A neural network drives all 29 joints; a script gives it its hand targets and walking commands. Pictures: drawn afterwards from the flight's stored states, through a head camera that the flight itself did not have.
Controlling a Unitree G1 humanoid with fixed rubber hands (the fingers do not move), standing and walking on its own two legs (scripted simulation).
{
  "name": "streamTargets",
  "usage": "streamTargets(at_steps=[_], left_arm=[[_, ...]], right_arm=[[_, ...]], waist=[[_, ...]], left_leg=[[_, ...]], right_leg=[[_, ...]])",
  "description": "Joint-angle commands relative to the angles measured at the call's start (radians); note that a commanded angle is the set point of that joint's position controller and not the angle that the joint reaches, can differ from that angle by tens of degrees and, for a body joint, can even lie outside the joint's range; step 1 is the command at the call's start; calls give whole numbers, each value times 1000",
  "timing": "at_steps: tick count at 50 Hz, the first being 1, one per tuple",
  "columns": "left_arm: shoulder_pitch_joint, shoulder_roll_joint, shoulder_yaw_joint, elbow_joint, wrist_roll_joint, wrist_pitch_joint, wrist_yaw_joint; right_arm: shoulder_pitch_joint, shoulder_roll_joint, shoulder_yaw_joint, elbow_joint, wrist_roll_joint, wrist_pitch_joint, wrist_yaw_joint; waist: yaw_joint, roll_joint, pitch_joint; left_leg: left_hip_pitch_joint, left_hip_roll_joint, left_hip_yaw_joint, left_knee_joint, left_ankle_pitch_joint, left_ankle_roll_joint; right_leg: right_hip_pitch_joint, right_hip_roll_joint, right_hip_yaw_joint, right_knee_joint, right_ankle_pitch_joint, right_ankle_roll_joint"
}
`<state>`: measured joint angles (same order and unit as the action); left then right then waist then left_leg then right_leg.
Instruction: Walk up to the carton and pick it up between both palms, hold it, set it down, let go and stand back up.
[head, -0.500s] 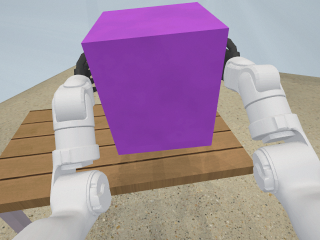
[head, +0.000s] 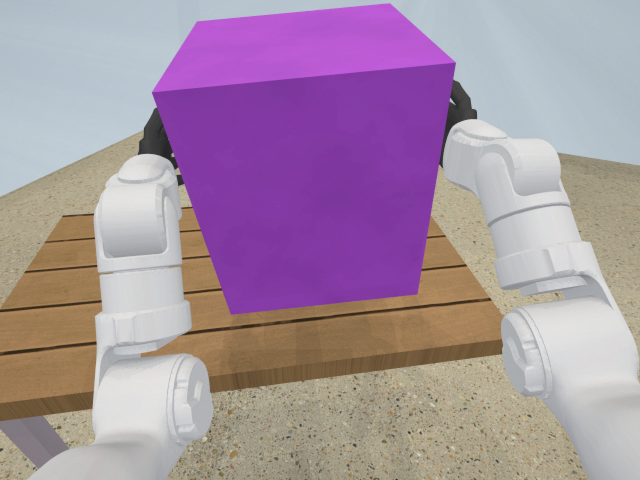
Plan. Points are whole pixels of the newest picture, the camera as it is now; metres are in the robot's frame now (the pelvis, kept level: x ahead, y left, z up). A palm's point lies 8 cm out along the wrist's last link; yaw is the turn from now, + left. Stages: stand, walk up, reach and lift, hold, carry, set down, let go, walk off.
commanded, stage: hold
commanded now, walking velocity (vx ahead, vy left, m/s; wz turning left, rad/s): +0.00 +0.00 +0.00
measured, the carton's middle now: (309, 160) +0.41 +0.00 +0.27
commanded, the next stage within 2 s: none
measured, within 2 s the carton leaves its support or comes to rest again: neither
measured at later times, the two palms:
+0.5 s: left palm (175, 164) +0.37 +0.15 +0.29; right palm (469, 141) +0.37 -0.18 +0.31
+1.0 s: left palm (164, 175) +0.36 +0.16 +0.28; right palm (460, 141) +0.36 -0.17 +0.31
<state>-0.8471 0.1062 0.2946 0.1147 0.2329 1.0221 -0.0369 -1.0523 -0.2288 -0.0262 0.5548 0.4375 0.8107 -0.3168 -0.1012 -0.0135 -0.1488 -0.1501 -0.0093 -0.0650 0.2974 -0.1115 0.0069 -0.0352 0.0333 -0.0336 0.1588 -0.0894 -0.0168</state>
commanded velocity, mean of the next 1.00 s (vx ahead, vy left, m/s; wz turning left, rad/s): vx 0.00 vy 0.00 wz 0.00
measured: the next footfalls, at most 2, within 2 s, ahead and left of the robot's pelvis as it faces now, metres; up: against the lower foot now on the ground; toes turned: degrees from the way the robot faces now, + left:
none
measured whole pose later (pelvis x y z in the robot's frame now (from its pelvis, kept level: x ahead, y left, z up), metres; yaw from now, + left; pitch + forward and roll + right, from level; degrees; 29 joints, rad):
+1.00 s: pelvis +0.00 +0.00 +0.00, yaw +0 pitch -3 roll -1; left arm -0.84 0.09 0.30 0.13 0.24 1.02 -0.04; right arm -1.06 -0.23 -0.01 0.60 0.43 0.81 -0.30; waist -0.10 -0.01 -0.15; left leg -0.14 -0.01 -0.06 0.28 -0.10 0.00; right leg -0.03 0.04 -0.03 0.15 -0.08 -0.02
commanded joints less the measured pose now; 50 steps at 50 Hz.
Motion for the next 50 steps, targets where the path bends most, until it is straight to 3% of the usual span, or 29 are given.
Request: streamTargets(at_steps=[1,3,6,12,13,16,19,22,28,29,32,34,36,40,41,46,50], left_arm=[[-851,-495,-374,-252,-243,-98,-175],[-840,-479,-344,-209,-217,-92,-179],[-832,-473,-314,-155,-210,-99,-184],[-928,-462,-338,-168,-247,-131,-166],[-937,-468,-335,-182,-247,-137,-166],[-925,-464,-315,-177,-245,-141,-175],[-910,-446,-313,-206,-236,-137,-189],[-859,-433,-293,-176,-218,-118,-212],[-853,-434,-287,-125,-214,-107,-232],[-854,-434,-290,-144,-213,-104,-238],[-863,-436,-323,-185,-227,-104,-242],[-869,-453,-332,-164,-239,-106,-236],[-883,-461,-351,-182,-242,-112,-221],[-876,-453,-336,-164,-247,-115,-207],[-855,-468,-328,-160,-235,-117,-206],[-863,-481,-371,-232,-247,-111,-192],[-883,-475,-365,-245,-246,-116,-196]], right_arm=[[-713,377,145,-232,116,-61,129],[-693,377,160,-183,107,-60,138],[-738,413,183,-199,112,-71,146],[-790,420,157,-181,94,-82,152],[-775,441,151,-179,96,-85,155],[-794,467,178,-237,101,-86,147],[-754,460,178,-249,109,-73,125],[-736,461,196,-266,112,-62,111],[-725,439,184,-220,118,-58,95],[-731,443,195,-239,122,-56,94],[-724,435,194,-262,141,-57,85],[-759,427,180,-278,139,-63,88],[-758,419,160,-254,117,-66,98],[-751,394,147,-223,104,-69,116],[-746,405,147,-232,103,-69,121],[-732,400,158,-216,110,-69,127],[-758,423,178,-265,123,-72,125]], waist=[[-18,124,-412],[7,97,-352],[31,26,-335],[3,52,-425],[11,52,-439],[19,9,-500],[13,31,-486],[31,20,-451],[10,11,-372],[20,2,-376],[-7,34,-394],[0,59,-393],[-19,86,-383],[-10,63,-384],[1,62,-392],[-20,105,-442],[-7,67,-465]], left_leg=[[201,1,-4,-22,215,-66],[189,0,2,-35,170,-57],[137,-15,30,-43,153,-38],[145,-20,38,-28,122,-29],[144,-21,42,-24,119,-24],[161,-37,49,-10,193,-3],[197,-42,50,5,286,-12],[161,-42,49,-10,245,-3],[159,-36,39,-9,245,-13],[165,-37,40,-6,238,-16],[194,-30,33,-4,272,-36],[157,-20,21,-2,221,-39],[170,-18,18,-2,194,-44],[175,-11,14,-16,156,-50],[161,-12,18,-9,165,-49],[219,-9,7,-6,251,-64],[225,-24,22,4,276,-51]], right_leg=[[87,47,-3,19,166,2],[85,42,2,15,145,3],[97,27,5,8,127,21],[61,25,8,25,110,30],[57,21,7,27,104,28],[108,17,12,33,205,48],[126,13,19,38,299,45],[148,5,18,24,274,47],[115,1,17,18,265,36],[131,-1,19,11,254,33],[125,10,15,14,253,29],[99,16,14,19,177,18],[66,24,10,17,153,14],[67,27,4,4,125,10],[81,28,6,11,135,10],[72,34,11,14,184,2],[91,33,7,15,216,19]])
